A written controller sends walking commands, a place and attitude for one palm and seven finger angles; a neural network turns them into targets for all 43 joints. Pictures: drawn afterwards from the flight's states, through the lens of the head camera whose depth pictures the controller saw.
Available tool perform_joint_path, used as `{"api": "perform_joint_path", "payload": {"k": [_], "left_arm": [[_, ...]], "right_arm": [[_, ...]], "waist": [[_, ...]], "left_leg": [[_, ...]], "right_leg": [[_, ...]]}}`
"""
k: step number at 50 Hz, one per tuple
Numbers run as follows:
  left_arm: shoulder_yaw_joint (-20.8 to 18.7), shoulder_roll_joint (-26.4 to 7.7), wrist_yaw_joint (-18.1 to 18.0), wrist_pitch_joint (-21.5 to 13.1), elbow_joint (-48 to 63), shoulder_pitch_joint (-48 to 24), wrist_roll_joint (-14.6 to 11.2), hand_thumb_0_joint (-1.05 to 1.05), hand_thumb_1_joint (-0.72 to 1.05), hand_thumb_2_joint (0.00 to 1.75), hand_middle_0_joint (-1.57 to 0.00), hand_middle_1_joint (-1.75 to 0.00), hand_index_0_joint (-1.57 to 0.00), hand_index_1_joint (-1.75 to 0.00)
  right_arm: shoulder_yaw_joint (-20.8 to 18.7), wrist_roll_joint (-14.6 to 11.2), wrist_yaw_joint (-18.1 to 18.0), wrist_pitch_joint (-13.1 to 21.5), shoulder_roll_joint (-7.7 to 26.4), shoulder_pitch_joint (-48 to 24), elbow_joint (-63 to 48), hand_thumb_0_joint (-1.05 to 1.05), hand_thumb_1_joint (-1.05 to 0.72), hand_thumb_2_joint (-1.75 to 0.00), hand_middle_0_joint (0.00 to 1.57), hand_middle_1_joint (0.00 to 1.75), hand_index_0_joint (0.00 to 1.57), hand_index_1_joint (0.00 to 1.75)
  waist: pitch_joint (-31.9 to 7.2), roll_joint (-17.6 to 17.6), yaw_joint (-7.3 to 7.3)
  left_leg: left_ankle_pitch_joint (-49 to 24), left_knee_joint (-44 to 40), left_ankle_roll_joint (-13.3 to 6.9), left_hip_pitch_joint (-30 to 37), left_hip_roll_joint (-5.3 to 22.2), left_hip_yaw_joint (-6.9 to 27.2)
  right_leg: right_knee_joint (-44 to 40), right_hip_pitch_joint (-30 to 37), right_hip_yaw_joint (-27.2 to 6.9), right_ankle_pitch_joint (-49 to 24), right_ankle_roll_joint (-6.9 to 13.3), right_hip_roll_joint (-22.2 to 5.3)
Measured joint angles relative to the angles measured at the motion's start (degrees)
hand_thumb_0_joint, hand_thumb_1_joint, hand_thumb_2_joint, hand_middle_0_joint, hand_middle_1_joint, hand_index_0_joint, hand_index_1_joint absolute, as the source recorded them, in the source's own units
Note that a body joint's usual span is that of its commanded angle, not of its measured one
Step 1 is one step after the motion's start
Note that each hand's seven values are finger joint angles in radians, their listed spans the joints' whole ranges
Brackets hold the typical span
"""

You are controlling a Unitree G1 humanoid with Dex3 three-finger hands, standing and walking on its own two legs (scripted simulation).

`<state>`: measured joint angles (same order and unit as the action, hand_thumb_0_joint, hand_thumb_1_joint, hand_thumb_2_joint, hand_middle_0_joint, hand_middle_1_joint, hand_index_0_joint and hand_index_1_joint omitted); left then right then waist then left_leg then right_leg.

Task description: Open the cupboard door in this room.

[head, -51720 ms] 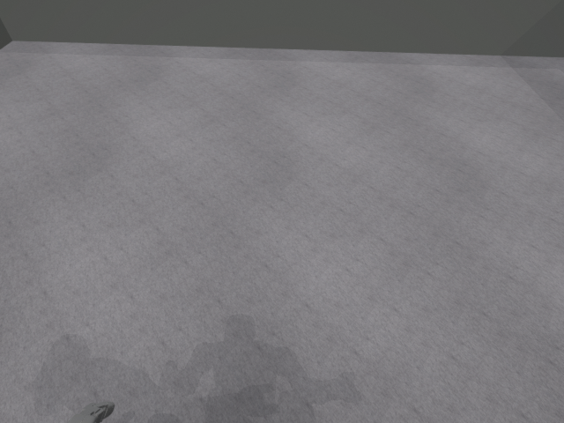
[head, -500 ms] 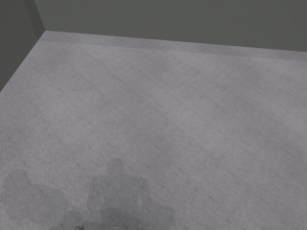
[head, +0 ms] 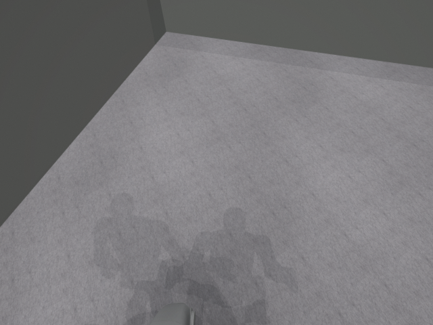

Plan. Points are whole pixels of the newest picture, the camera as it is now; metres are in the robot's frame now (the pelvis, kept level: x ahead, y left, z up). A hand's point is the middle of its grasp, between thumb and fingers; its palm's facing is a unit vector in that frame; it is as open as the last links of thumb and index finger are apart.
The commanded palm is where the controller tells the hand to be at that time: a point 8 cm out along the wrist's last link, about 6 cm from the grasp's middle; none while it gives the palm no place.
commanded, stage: turn to face it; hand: left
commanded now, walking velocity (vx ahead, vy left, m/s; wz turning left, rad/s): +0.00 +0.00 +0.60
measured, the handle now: out of the picture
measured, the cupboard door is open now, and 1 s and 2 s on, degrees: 41 41 41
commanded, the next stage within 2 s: none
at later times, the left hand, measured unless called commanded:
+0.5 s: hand out of the picture +0.06 +0.23 -0.16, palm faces +0.32 -0.90 -0.29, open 7.4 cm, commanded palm none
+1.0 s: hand out of the picture -0.03 +0.19 -0.19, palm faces +0.60 -0.76 -0.25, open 7.4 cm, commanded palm none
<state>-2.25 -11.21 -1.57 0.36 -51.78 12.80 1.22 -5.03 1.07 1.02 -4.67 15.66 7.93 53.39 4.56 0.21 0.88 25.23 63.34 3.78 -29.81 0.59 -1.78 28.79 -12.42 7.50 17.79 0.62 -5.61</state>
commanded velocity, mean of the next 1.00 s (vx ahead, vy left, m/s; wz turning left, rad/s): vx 0.00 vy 0.00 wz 0.60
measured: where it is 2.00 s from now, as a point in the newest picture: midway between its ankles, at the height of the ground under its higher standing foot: outside the picture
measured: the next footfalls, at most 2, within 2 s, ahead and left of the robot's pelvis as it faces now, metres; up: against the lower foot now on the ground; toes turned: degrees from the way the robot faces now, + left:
left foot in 0.22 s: +0.04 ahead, +0.13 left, +0.00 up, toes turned +15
right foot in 0.54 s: +0.11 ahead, -0.13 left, +0.00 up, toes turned +17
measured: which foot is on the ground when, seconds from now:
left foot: up 0.00-0.20, down 0.22-0.54, up 0.56-0.88, down 0.90-1.00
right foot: down 0.00-0.20, up 0.22-0.52, down 0.54-0.88, up 0.90-1.00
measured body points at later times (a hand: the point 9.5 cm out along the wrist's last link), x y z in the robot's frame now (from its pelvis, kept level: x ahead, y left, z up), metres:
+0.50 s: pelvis +0.02 -0.01 -0.01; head +0.08 +0.00 +0.44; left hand +0.05 +0.28 -0.14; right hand +0.18 -0.23 -0.16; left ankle +0.00 +0.12 -0.74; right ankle +0.06 -0.15 -0.72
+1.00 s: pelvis +0.05 -0.02 -0.02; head +0.08 +0.03 +0.43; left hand -0.06 +0.23 -0.17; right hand +0.29 -0.16 -0.14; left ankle +0.00 +0.09 -0.74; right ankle +0.09 -0.16 -0.69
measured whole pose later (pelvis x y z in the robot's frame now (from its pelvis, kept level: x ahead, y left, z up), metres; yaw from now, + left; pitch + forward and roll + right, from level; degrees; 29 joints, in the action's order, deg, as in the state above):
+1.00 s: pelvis +0.05 -0.02 -0.02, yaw +37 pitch +1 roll +1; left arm -4.0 -14.7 -1.0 3.9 -52.4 11.8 1.0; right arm -2.8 1.6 0.4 -1.8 13.1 7.6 50.8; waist 5.5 -3.5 0.1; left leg 17.1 36.0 -1.4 -19.9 -0.2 -2.9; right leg 61.4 -24.3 3.7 29.8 -4.0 -6.8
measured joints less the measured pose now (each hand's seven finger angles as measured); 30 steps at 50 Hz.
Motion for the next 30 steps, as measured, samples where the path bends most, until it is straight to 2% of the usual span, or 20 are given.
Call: {"api": "perform_joint_path", "payload": {"k": [3, 7, 9, 10, 11, 13, 15, 17, 21, 24, 26, 27, 28, 30], "left_arm": [[0.4, 0.5, 0.1, -0.3, -0.2, 1.0, 0.1, 0.01, 0.9, 0.9, -0.2, -0.29, -0.2, -0.3], [0.4, 0.5, 0.5, -0.3, -0.5, 1.9, 0.3, 0.01, 0.9, 0.9, -0.2, -0.29, -0.2, -0.3], [0.0, -0.1, 0.7, -0.1, -0.7, 2.4, 0.2, 0.01, 0.9, 0.9, -0.2, -0.29, -0.2, -0.3], [-0.2, -0.4, 0.8, 0.0, -0.8, 2.9, 0.0, 0.01, 0.9, 0.9, -0.2, -0.3, -0.21, -0.3], [-0.3, -0.7, 0.9, 0.4, -0.9, 3.1, -0.2, 0.01, 0.9, 0.9, -0.2, -0.3, -0.21, -0.3], [-0.8, -2.1, 0.7, 2.1, -1.4, 1.8, -0.4, 0.01, 0.9, 0.9, -0.2, -0.29, -0.2, -0.3], [-1.4, -3.0, 0.5, 3.0, -1.5, 0.5, -0.2, 0.01, 0.9, 0.9, -0.2, -0.29, -0.2, -0.3], [-1.8, -3.5, 0.7, 3.3, -1.1, -1.0, -0.1, 0.01, 0.9, 0.9, -0.2, -0.29, -0.2, -0.3], [-1.9, -3.5, 1.0, 2.7, 0.8, -3.5, -0.2, 0.01, 0.91, 0.9, -0.2, -0.29, -0.2, -0.3], [-1.8, -3.3, 1.0, 2.2, 2.0, -4.6, -0.4, 0.01, 0.91, 0.9, -0.2, -0.29, -0.2, -0.3], [-1.6, -3.1, 1.1, 1.6, 2.7, -4.8, -0.4, 0.01, 0.91, 0.9, -0.2, -0.29, -0.2, -0.3], [-1.4, -3.2, 1.0, 1.0, 3.3, -4.4, -0.3, 0.01, 0.91, 0.9, -0.2, -0.29, -0.2, -0.3], [-1.4, -2.9, 0.8, 0.5, 3.4, -4.4, 0.0, 0.01, 0.91, 0.9, -0.2, -0.29, -0.2, -0.3], [-0.7, -1.7, 0.5, 0.1, 3.2, -4.3, 0.2, 0.01, 0.9, 0.9, -0.2, -0.29, -0.2, -0.3]], "right_arm": [[0.5, -0.1, 0.2, 0.0, -0.3, -1.3, -0.3, 0.01, -0.91, -0.9, 0.2, 0.3, 0.19, 0.3], [1.2, -0.3, 0.4, 0.3, -0.9, -3.3, -0.9, 0.01, -0.91, -0.9, 0.2, 0.3, 0.19, 0.3], [1.7, -0.2, 0.5, 0.8, -1.3, -3.9, -1.6, 0.01, -0.91, -0.9, 0.2, 0.3, 0.19, 0.3], [1.9, -0.1, 0.6, 1.3, -1.2, -4.0, -2.1, 0.01, -0.91, -0.9, 0.2, 0.3, 0.19, 0.3], [1.9, 0.1, 0.5, 2.0, -1.2, -3.9, -2.7, 0.01, -0.91, -0.9, 0.2, 0.3, 0.19, 0.3], [2.2, 0.1, 0.1, 2.8, -2.0, -3.9, -3.1, 0.01, -0.91, -0.9, 0.2, 0.3, 0.2, 0.3], [2.6, 0.3, -0.3, 3.0, -2.7, -3.1, -3.2, 0.01, -0.91, -0.9, 0.2, 0.3, 0.2, 0.3], [2.8, 0.4, -0.8, 2.8, -3.1, -2.2, -3.0, 0.01, -0.91, -0.9, 0.2, 0.3, 0.2, 0.3], [2.8, 0.7, -1.1, 2.5, -3.1, -0.7, -2.2, 0.01, -0.9, -0.9, 0.2, 0.3, 0.2, 0.3], [2.4, 0.8, -1.0, 2.0, -2.9, 0.5, -1.7, 0.01, -0.9, -0.9, 0.2, 0.3, 0.2, 0.3], [2.0, 0.6, -0.9, 1.5, -2.7, 1.2, -1.4, 0.01, -0.9, -0.9, 0.21, 0.3, 0.2, 0.3], [1.8, 0.4, -0.8, 1.3, -2.6, 1.8, -1.4, 0.01, -0.9, -0.9, 0.21, 0.3, 0.2, 0.3], [1.4, 0.2, -0.8, 1.1, -2.3, 1.9, -1.1, 0.01, -0.9, -0.9, 0.21, 0.3, 0.2, 0.3], [0.7, 0.1, -0.6, 0.4, -1.2, 1.9, -0.6, 0.01, -0.9, -0.9, 0.2, 0.3, 0.2, 0.3]], "waist": [[0.8, -1.1, -0.37], [1.9, -2.1, -1.5], [2.1, -2.7, -1.8], [1.8, -2.7, -1.85], [1.4, -2.4, -1.59], [1.9, -3.7, -1.75], [1.5, -3.9, -1.85], [1.2, -3.3, -1.78], [1.3, -1.3, -1.28], [0.9, 0.3, -0.51], [0.4, 1.1, -0.13], [-0.2, 0.9, -0.09], [-0.1, 1.3, -0.18], [0.3, 2.2, 0.26]], "left_leg": [[-0.5, -6.7, 0.4, 2.3, 0.9, -1.5], [-0.7, -18.1, -0.4, 6.7, 1.0, -3.7], [-4.1, -24.7, -1.1, 9.5, 0.5, -4.7], [-8.6, -28.7, -1.8, 11.4, 0.4, -5.0], [-12.8, -29.7, -3.7, 11.4, 0.5, -4.1], [-9.4, -26.3, -5.4, 10.1, -0.5, -3.2], [-7.2, -26.6, -5.4, 10.2, -0.7, -1.9], [-8.1, -28.6, -4.6, 10.7, -0.8, -0.4], [-10.5, -31.9, -4.1, 11.6, -0.7, 2.7], [-10.9, -32.1, -3.2, 11.3, -0.6, 4.9], [-10.3, -30.9, -2.3, 10.6, -0.7, 6.4], [-9.6, -29.5, -1.9, 9.7, -1.3, 6.8], [-6.0, -26.2, -1.8, 8.5, -1.5, 7.0], [1.7, -14.4, -2.0, 4.9, -2.1, 5.9]], "right_leg": [[-0.9, 1.3, 2.3, 0.2, -0.1, -0.9], [1.5, 1.8, 5.4, 2.3, -0.6, -2.1], [4.4, 1.3, 6.9, 4.3, -1.2, -2.9], [7.1, 0.4, 7.5, 5.7, -1.6, -3.3], [12.0, -1.6, 7.1, 7.3, -2.6, -3.5], [24.2, -6.5, 1.4, 13.2, -4.0, -2.6], [31.6, -10.5, -2.1, 13.4, -4.6, -1.2], [34.0, -13.0, -4.2, 10.7, -5.0, -0.4], [28.1, -13.8, -6.6, 8.4, -5.2, 0.7], [19.2, -11.2, -6.9, 7.4, -4.9, 1.9], [11.2, -7.9, -6.5, 3.7, -4.6, 2.8], [5.9, -5.8, -6.4, 1.0, -3.9, 2.6], [5.6, -5.7, -6.0, -0.7, -2.8, 2.6], [6.8, -5.0, -4.3, 0.7, -1.3, 1.9]]}}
